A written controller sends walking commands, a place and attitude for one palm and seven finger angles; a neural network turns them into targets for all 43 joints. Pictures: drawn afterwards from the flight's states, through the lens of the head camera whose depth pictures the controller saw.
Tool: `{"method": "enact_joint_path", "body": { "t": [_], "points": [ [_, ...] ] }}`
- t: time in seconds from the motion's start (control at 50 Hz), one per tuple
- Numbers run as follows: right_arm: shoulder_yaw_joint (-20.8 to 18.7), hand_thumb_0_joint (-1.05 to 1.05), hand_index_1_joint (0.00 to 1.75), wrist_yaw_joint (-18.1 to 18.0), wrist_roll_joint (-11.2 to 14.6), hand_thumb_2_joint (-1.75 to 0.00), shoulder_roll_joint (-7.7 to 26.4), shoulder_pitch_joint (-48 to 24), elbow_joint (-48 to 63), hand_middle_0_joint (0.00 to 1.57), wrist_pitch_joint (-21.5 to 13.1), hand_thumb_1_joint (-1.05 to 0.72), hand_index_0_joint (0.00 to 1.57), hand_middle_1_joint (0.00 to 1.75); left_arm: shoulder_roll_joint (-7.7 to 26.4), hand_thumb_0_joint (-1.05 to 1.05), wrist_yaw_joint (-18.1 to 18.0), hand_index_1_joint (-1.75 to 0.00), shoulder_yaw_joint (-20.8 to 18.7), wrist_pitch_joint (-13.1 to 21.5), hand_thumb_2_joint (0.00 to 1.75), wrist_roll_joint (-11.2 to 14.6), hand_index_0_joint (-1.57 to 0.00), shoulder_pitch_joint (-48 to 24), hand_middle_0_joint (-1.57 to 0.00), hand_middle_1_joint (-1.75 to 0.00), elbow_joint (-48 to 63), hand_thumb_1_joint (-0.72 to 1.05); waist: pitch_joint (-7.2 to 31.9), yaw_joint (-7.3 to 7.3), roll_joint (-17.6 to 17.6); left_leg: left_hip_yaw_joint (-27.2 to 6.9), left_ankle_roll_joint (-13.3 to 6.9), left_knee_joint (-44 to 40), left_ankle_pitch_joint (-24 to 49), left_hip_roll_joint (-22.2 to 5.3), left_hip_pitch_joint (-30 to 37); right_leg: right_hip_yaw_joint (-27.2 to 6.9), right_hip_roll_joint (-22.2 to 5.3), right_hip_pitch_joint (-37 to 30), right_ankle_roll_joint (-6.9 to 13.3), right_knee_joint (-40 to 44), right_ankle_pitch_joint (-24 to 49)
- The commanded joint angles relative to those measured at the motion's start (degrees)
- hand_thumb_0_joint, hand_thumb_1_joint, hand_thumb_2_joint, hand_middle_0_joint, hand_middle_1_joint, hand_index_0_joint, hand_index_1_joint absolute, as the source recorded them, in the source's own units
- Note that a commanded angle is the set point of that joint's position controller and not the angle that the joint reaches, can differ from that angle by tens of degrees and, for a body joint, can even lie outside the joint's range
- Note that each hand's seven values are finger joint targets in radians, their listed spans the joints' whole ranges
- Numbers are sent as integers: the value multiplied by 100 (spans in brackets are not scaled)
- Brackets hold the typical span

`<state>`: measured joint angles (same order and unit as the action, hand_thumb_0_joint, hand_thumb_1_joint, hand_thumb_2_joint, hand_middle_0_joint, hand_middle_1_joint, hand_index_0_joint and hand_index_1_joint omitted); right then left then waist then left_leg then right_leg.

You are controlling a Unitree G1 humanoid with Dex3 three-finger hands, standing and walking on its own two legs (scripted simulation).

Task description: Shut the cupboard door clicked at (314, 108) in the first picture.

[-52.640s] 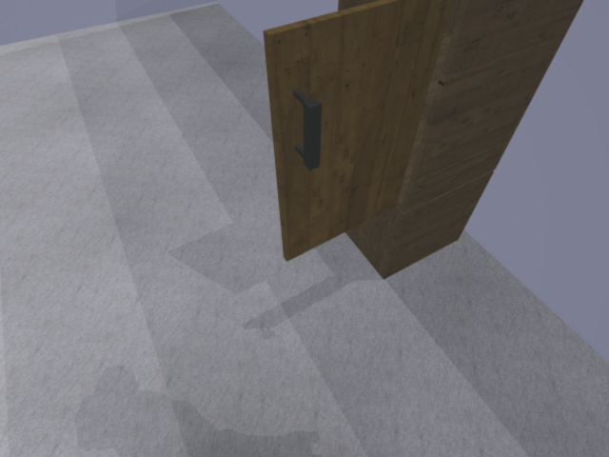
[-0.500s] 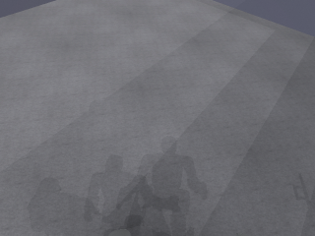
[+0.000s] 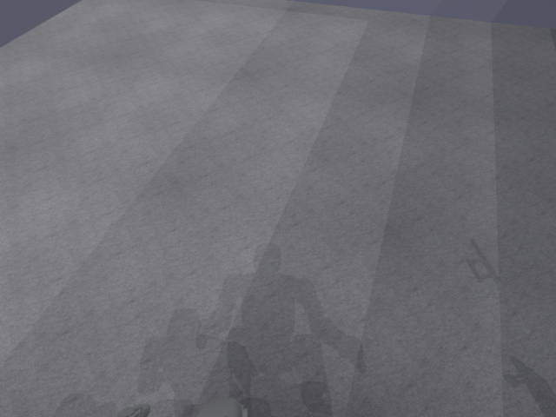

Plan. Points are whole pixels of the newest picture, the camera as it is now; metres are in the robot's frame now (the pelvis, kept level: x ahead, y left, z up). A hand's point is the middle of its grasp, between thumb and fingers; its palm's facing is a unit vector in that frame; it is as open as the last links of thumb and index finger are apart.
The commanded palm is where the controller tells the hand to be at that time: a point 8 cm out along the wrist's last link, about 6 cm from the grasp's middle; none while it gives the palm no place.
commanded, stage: turn to face it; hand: left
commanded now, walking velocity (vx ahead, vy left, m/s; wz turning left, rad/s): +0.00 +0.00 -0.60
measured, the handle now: out of the picture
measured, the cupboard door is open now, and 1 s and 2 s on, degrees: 32 32 32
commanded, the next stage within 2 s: none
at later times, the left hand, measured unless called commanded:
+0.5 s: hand (172, 392) +0.18 +0.20 -0.15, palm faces -0.25 -0.94 -0.21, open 7.4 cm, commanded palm none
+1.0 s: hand (217, 389) +0.19 +0.13 -0.17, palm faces -0.50 -0.84 -0.21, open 7.4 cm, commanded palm none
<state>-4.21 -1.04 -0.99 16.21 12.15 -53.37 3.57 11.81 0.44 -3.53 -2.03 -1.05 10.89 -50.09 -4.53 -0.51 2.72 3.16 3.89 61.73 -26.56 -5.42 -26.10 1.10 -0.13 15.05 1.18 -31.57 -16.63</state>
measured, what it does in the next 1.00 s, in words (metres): steps on the spot, turning right: left foot, then right foot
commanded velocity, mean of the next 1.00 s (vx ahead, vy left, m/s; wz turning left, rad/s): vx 0.00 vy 0.00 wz -0.60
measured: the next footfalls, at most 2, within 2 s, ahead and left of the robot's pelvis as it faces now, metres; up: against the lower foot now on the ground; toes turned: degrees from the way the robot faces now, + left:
left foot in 0.22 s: +0.10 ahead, +0.14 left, +0.00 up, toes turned -5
right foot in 0.62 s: +0.01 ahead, -0.12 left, +0.00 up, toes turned -27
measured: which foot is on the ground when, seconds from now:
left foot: up 0.00-0.20, down 0.22-0.62, up 0.64-1.00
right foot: down 0.00-0.22, up 0.24-0.60, down 0.62-1.00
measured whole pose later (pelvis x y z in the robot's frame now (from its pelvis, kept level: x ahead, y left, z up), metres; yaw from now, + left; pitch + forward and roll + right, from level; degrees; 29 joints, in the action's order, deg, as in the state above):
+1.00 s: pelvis +0.03 -0.01 +0.00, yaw -34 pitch +1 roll +0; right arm -3.5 -1.3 -0.4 13.8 9.4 -51.1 1.6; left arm 11.6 0.3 -4.1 -2.7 -1.1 13.3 -53.1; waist -3.9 1.0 -1.6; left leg 1.1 3.9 36.9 -19.7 -1.5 -19.7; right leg -6.6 3.2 15.9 1.1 -29.5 -14.4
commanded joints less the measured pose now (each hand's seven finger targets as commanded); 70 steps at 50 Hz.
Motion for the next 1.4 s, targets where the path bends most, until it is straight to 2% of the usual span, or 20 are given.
{"method": "enact_joint_path", "body": {
  "t": [0.0, 0.08, 0.16, 0.2, 0.22, 0.34, 0.54, 0.56, 0.6, 0.62, 0.74, 0.88, 0.96, 1.02, 1.04, 1.14, 1.24, 1.32, 1.34, 1.38],
  "points": [
    [-31, 0, 30, 40, 10, -90, 268, -74, 569, 20, -215, -90, 20, 30, 1220, 0, -96, -30, -300, 125, 90, -46, -20, -71, -20, -30, 408, 90, 559, 22, -1162, -180, 92, -380, 337, 70, -385, -1408, -1245, -545, 878, 1224, 1951],
    [-3, 0, 30, 8, 45, -90, 150, -175, 616, 20, -269, -90, 20, 30, 1309, 0, -76, -30, -345, 94, 90, -58, -20, 188, -20, -30, 284, 90, 632, 165, -1152, -58, 72, -1610, 276, 330, 76, -1774, -1193, -562, 951, 1019, 2169],
    [-4, 0, 30, -67, 74, -90, 217, 484, 429, 20, -372, -90, 20, 30, 1190, 0, -73, -30, -342, 33, 90, 3, -20, -117, -20, -30, 278, 90, 757, -177, -1173, -80, 8, -3387, 1371, 421, 1405, -1866, -877, 88, 532, 471, 1824],
    [-131, 0, 30, -117, -45, -90, 1039, 738, 403, 20, -474, -90, 20, 30, 575, 0, -19, -30, -216, -17, 90, 112, -20, 145, -20, -30, 398, 90, 1003, -180, 1219, -2011, -667, -4421, 2281, -1477, 2673, -753, 362, 1551, -111, -1149, -779],
    [-139, 0, 30, -141, -67, -90, 1144, 871, 464, 20, -437, -90, 20, 30, 654, 0, -16, -30, -214, -13, 90, 60, -20, 20, -20, -30, 463, 90, 998, -255, 1321, -2392, -1206, -4447, 2986, -2230, 2390, -361, 286, 1575, -209, -2413, -2043],
    [33, 0, 30, -184, -76, -90, 642, 179, 608, 20, -417, -90, 20, 30, 604, 0, 167, -30, -249, -125, 90, 0, -20, -80, -20, -30, 314, 90, 491, 33, 817, -456, -1114, -4180, 3799, -1390, 1930, -14, -178, 1506, -435, -3177, -1077],
    [-169, 0, 30, -46, -47, -90, 844, 330, 421, 20, -330, -90, 20, 30, 544, 0, 162, -30, -200, -29, 90, -9, -20, -12, -20, -30, 355, 90, 696, 69, 780, 370, -783, -3310, 2984, -1442, 1694, 553, 37, -74, -248, -63, 33],
    [-182, 0, 30, -26, -17, -90, 795, 233, 443, 20, -319, -90, 20, 30, 701, 0, 147, -30, -248, 9, 90, -20, -20, 304, -20, -30, 243, 90, 818, 237, 464, 578, -531, -2753, 2560, -1234, 1334, 396, -61, -681, -150, 586, 635],
    [-27, 0, 30, 25, 14, -90, 166, -202, 866, 20, -270, -90, 20, 30, 1746, 0, 4, -30, -439, 106, 90, -48, -20, 842, -20, -30, 66, 90, 631, 587, -2271, 771, 38, -457, -1142, 69, -838, -2566, -2153, -1487, 886, 1362, 3035],
    [-23, 0, 30, -22, 18, -90, 361, -288, 882, 20, -189, -90, 20, 30, 1796, 0, -56, -30, -427, 88, 90, 0, -20, 949, -20, -30, 54, 90, 650, 596, -1840, -40, -32, 288, -988, -20, -937, -2593, -2314, -1196, 1250, 1423, 2694],
    [-85, 0, 30, 67, -16, -90, 283, -5, 494, 20, -175, -90, 20, 30, 1128, 0, -99, -30, -300, 117, 90, -33, -20, -202, -20, -30, 333, 90, 426, -10, -1234, -226, 55, -15, 589, 5, -456, -1528, -1155, -313, 778, 1477, 1028],
    [-30, 0, 30, -12, 45, -90, 192, -291, 659, 20, -277, -90, 20, 30, 1244, 0, -78, -30, -358, 110, 90, -53, -20, 261, -20, -30, 173, 90, 676, 208, -1046, -226, 43, -1664, 234, 313, -53, -2216, -1209, -708, 1025, 1145, 1805],
    [-22, 0, 30, -99, 81, -90, 235, 368, 445, 20, -366, -90, 20, 30, 1153, 0, -75, -30, -347, 49, 90, 12, -20, -66, -20, -30, 199, 90, 802, -160, -1054, -191, -23, -3495, 1331, 411, 1445, -2174, -819, 26, 558, 530, 1943],
    [-142, 0, 30, -158, -54, -90, 1120, 670, 502, 20, -422, -90, 20, 30, 627, 0, 2, -30, -224, 23, 90, 62, -20, 2, -20, -30, 398, 90, 886, -216, 1304, -2353, -1196, -4522, 2848, -2179, 2449, -402, 390, 1648, -192, -2086, -1918],
    [-102, 0, 30, -159, -79, -90, 1027, 532, 609, 20, -394, -90, 20, 30, 738, 0, 12, -30, -233, 16, 90, 20, -20, -57, -20, -30, 450, 90, 719, -164, 617, -2128, -1410, -4388, 3063, -2230, 2006, -503, 97, 1490, -220, -2734, -1797],
    [19, 0, 30, -184, -85, -90, 653, -16, 672, 20, -394, -90, 20, 30, 625, 0, 181, -30, -267, -121, 90, -9, -20, -53, -20, -30, 280, 90, 345, 86, 862, -475, -1106, -4219, 3609, -1333, 1800, -39, -112, 1517, -431, -3040, -1057],
    [-95, 0, 30, -129, -78, -90, 777, 467, 459, 20, -372, -90, 20, 30, 465, 0, 186, -30, -174, -82, 90, 3, -20, -393, -20, -30, 393, 90, 608, -165, 953, -24, -1096, -3850, 4059, -1409, 2230, 333, -68, 1023, -402, -1651, -906],
    [-177, 0, 30, -67, -51, -90, 884, 253, 472, 20, -330, -90, 20, 30, 544, 0, 173, -30, -195, 2, 90, 1, -20, -18, -20, -30, 302, 90, 785, 79, 842, 319, -759, -3146, 3537, -1363, 1893, 528, 75, -69, -237, -15, 53],
    [-191, 0, 30, -32, -8, -90, 829, 211, 501, 20, -319, -90, 20, 30, 765, 0, 150, -30, -238, 50, 90, -21, -20, 309, -20, -30, 188, 90, 885, 247, 426, 508, -497, -2510, 3079, -1153, 1414, 334, -34, -825, -135, 699, 780],
    [-23, 0, 30, 2, 26, -90, 202, -269, 911, 20, -282, -90, 20, 30, 1790, 0, -2, -30, -436, 135, 90, -28, -20, 973, -20, -30, -46, 90, 852, 617, -2296, 655, 54, -188, -1176, 132, -846, -2519, -2186, -1867, 937, 1126, 4127]
  ]
}}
